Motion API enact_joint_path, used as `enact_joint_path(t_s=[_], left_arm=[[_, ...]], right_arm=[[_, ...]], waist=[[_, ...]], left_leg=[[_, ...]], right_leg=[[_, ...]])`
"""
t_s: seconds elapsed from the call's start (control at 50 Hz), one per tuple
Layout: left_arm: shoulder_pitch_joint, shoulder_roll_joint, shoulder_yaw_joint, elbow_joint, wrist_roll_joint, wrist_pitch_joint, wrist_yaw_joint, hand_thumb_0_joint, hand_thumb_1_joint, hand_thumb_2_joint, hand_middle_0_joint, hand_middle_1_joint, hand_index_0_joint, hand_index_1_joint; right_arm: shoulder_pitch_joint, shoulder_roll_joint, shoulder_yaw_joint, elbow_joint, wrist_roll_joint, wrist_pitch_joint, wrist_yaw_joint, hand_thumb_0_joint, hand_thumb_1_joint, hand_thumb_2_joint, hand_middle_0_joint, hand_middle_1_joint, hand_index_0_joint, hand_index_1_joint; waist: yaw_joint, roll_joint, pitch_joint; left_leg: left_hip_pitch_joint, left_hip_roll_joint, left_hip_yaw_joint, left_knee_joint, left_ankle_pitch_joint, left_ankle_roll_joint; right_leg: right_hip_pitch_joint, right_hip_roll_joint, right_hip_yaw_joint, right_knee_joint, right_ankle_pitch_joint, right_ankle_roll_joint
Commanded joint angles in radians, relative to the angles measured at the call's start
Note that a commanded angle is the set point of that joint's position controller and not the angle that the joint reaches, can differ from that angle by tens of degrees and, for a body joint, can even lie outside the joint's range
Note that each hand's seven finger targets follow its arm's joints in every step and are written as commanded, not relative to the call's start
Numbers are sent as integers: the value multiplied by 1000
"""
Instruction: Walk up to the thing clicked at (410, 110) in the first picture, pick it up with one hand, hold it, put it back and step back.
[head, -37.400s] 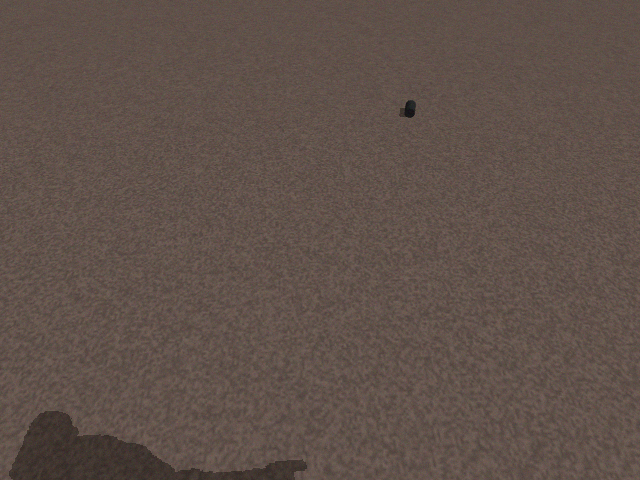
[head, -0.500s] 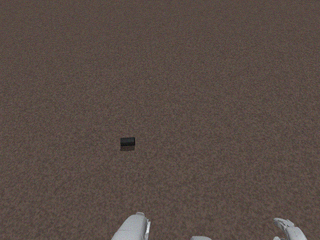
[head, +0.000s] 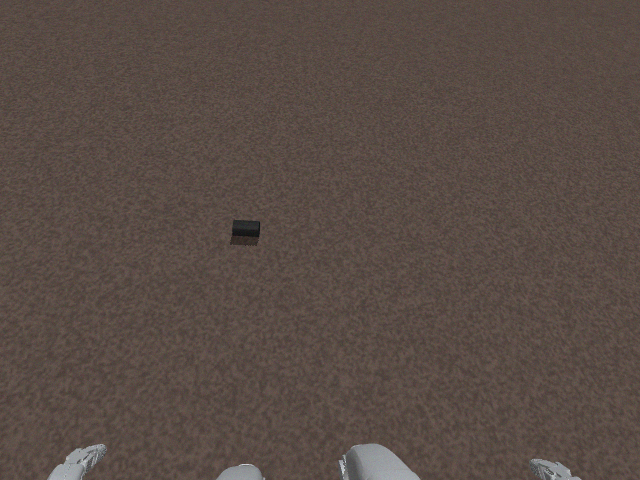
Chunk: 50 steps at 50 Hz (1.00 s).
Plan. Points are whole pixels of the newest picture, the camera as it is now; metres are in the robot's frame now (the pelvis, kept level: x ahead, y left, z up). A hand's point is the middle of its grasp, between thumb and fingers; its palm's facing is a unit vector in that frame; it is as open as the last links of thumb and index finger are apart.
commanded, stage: step back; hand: left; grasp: from above
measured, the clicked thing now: (246, 228) +0.98 +0.22 -0.74
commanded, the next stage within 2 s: stand in 1.26 s
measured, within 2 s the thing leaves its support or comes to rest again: neither
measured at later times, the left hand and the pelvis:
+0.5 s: hand out of the picture -0.03 +0.26 -0.15, palm faces +0.01 -0.91 -0.41, open 7.4 cm; pelvis -0.09 -0.01 +0.00, yaw +0 degrees
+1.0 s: hand out of the picture +0.01 +0.23 -0.15, palm faces +0.06 -0.93 -0.37, open 7.4 cm; pelvis -0.05 -0.03 -0.01, yaw +3 degrees
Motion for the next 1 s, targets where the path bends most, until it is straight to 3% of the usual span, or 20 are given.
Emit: enact_joint_path(t_s=[0.0,0.08,0.1,0.12,0.16,0.22,0.32,0.38,0.42,0.44,0.46,0.5,0.58,0.64,0.66,0.68,0.72,0.78,0.86,0.98], left_arm=[[23,161,40,-61,7,-57,10,0,900,900,-200,-300,-200,-300],[138,158,40,58,11,-95,11,0,900,900,-200,-300,-200,-300],[175,179,48,93,20,-102,14,0,900,900,-200,-300,-200,-300],[160,253,68,90,37,-108,15,0,900,900,-200,-300,-200,-300],[2,392,85,19,42,-100,16,0,900,900,-200,-300,-200,-300],[-76,244,51,16,33,-119,19,0,900,900,-200,-300,-200,-300],[57,269,60,59,36,-128,10,0,900,900,-200,-300,-200,-300],[35,226,35,44,22,-107,3,0,900,900,-200,-300,-200,-300],[67,103,3,40,-1,-107,1,0,900,900,-200,-300,-200,-300],[-14,215,35,48,9,-112,14,0,900,900,-200,-300,-200,-300],[-33,254,42,52,9,-117,9,0,900,900,-200,-300,-200,-300],[10,214,39,62,4,-124,-2,0,900,900,-200,-300,-200,-300],[11,180,41,84,6,-129,-13,0,900,900,-200,-300,-200,-300],[121,165,43,134,14,-140,4,0,900,900,-200,-300,-200,-300],[158,210,55,151,24,-146,13,0,900,900,-200,-300,-200,-300],[175,296,73,138,36,-151,19,0,900,900,-200,-300,-200,-300],[13,332,80,83,31,-147,15,0,900,900,-200,-300,-200,-300],[-14,234,48,80,14,-163,16,0,900,900,-200,-300,-200,-300],[-6,249,43,94,10,-166,15,0,900,900,-200,-300,-200,-300],[-41,207,21,86,-7,-130,19,0,900,900,-200,-300,-200,-300]], right_arm=[[4,-262,-82,-84,2,-25,-15,0,-900,-900,200,300,200,300],[-22,-306,-93,-75,3,6,2,0,-900,-900,200,300,200,300],[-31,-265,-80,-72,9,12,4,0,-900,-900,200,300,200,300],[-24,-203,-62,-91,17,10,7,0,-900,-900,200,300,200,300],[-108,-245,-82,-95,16,2,-5,0,-900,-900,200,300,200,300],[-55,-233,-77,-32,31,-12,14,0,-900,-900,200,300,200,300],[-74,-198,-55,-29,13,-45,26,0,-900,-900,200,300,200,300],[47,-201,-79,32,7,-71,21,0,-900,-900,200,300,200,300],[57,-304,-108,28,-7,-88,15,0,-900,-900,200,300,200,300],[76,-383,-122,34,5,-83,21,0,-900,-900,200,300,200,300],[53,-369,-126,35,8,-79,23,0,-900,-900,200,300,200,300],[12,-294,-101,23,-1,-79,25,0,-900,-900,200,300,200,300],[36,-278,-94,31,4,-74,28,0,-900,-900,200,300,200,300],[-22,-218,-68,9,23,-50,29,0,-900,-900,200,300,200,300],[-12,-147,-45,0,31,-47,24,0,-900,-900,200,300,200,300],[-15,-108,-31,-26,31,-46,16,0,-900,-900,200,300,200,300],[52,-228,-68,26,19,-41,3,0,-900,-900,200,300,200,300],[83,-202,-57,69,23,-49,12,0,-900,-900,200,300,200,300],[77,-180,-49,76,17,-46,19,0,-900,-900,200,300,200,300],[74,-192,-63,107,13,-58,6,0,-900,-900,200,300,200,300]], waist=[[-30,242,-194],[-5,270,-239],[14,198,-229],[1,7,-176],[52,-171,-51],[-18,-34,-12],[54,-158,-69],[-6,-86,-138],[3,232,-180],[-36,194,-124],[-29,154,-69],[2,171,-46],[-21,204,-75],[59,161,-136],[76,30,-144],[88,-155,-143],[37,-41,-59],[6,-24,-56],[12,-75,-92],[-13,-21,-190]], left_leg=[[283,203,-169,-107,189,224],[156,159,-110,-26,9,172],[56,123,-77,79,-7,132],[-183,31,-33,207,-184,62],[-91,-20,-137,362,-332,-21],[-85,-67,-106,381,-178,-11],[-108,-44,-17,92,-270,-28],[187,-56,-6,-260,-90,-3],[390,245,-508,-324,-125,123],[221,333,-608,-333,-281,254],[141,329,-566,-335,-319,275],[155,224,-366,-304,-237,211],[80,155,-265,-257,-126,161],[-56,92,-143,-58,-98,99],[-173,18,-105,89,-150,59],[-312,-122,-76,279,-309,12],[-207,-10,-115,396,-341,0],[-175,1,-134,321,-224,-2],[-54,6,-46,176,-191,-17],[165,13,6,-107,275,25]], right_leg=[[-20,-73,-50,-344,-42,33],[269,-56,-182,-858,124,-7],[342,-74,-111,-892,166,-24],[383,-204,155,-879,55,-75],[-92,-498,485,-1009,-323,-260],[29,-300,113,-879,17,-166],[257,-304,111,-838,60,-167],[195,-268,18,-644,213,-121],[-127,-76,-172,-332,-2,-23],[-86,-138,-101,-292,-110,-31],[-48,-159,-87,-295,-99,-38],[-39,-162,-101,-357,-62,-44],[123,-100,-188,-540,56,-25],[393,-62,-216,-778,214,-36],[482,-152,-55,-828,157,-41],[495,-375,304,-977,-31,-120],[239,-527,416,-1021,-242,-260],[283,-365,133,-937,151,-174],[252,-361,15,-846,487,-174],[237,-262,-117,-585,649,-72]])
